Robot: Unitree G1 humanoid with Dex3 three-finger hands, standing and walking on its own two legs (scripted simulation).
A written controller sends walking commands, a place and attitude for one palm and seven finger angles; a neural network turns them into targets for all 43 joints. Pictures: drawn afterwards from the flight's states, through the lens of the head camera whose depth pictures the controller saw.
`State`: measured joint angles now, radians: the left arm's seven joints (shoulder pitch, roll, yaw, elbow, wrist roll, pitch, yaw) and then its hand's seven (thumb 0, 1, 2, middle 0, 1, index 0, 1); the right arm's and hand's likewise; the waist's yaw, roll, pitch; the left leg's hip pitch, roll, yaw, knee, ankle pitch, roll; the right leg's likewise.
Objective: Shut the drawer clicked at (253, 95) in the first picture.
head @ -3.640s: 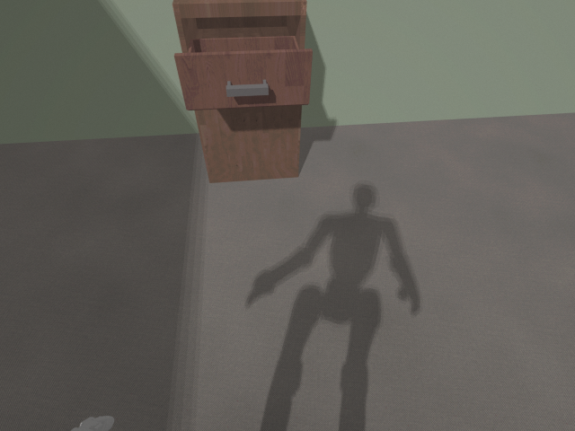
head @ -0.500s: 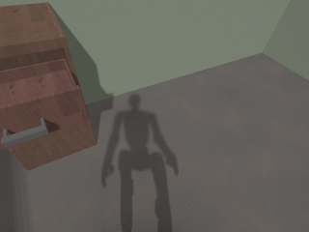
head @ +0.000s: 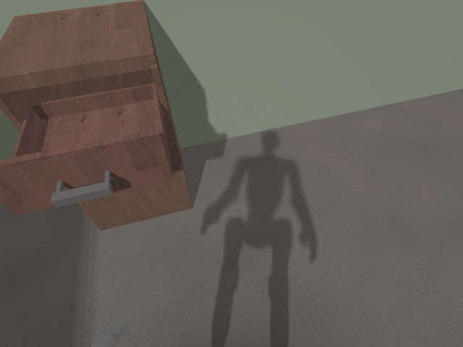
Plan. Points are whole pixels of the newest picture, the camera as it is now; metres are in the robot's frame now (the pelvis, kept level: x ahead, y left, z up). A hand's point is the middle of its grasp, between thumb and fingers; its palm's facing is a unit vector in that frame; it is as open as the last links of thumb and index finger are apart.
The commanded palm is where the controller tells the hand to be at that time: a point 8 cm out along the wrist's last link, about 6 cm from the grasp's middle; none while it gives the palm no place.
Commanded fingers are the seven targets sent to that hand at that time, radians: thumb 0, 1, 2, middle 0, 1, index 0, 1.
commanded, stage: turn to face it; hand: left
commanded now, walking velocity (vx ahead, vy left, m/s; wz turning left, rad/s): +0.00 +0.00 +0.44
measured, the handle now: (83, 186) +0.47 +0.39 -0.06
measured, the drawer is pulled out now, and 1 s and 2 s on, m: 0.30 0.30 0.30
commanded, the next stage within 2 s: take the last steps up to it in 0.28 s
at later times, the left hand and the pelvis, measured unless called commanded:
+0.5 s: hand out of the picture -0.08 +0.22 -0.18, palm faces +0.30 -0.92 -0.24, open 7.4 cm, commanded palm none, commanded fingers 0.00 0.90 0.90 -0.20 -0.30 -0.20 -0.30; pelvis -0.01 +0.02 +0.00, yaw +13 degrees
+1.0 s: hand out of the picture +0.02 +0.18 -0.15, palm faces +0.34 -0.92 -0.19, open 7.3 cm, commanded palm none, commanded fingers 0.00 0.90 0.90 -0.20 -0.30 -0.20 -0.30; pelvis +0.07 +0.01 +0.02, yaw +16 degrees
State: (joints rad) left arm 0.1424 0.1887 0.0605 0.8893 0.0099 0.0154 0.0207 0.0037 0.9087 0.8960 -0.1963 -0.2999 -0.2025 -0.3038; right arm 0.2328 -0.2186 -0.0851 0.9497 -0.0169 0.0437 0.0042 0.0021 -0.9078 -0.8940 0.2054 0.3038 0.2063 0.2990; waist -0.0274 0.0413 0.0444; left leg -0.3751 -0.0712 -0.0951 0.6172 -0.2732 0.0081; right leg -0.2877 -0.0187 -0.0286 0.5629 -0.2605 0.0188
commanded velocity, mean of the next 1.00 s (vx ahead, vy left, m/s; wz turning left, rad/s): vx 0.19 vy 0.01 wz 0.14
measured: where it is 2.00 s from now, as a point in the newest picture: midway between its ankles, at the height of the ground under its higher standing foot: outside the picture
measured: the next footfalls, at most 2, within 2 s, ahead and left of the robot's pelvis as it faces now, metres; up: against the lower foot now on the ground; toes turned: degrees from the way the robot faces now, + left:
left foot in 0.40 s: +0.00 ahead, +0.13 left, +0.00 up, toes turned +17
right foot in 0.82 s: +0.12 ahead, -0.08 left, +0.00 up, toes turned +8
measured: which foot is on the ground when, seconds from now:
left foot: up 0.00-0.38, down 0.40-0.82, up 0.84-1.00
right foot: down 0.00-0.40, up 0.42-0.80, down 0.82-1.00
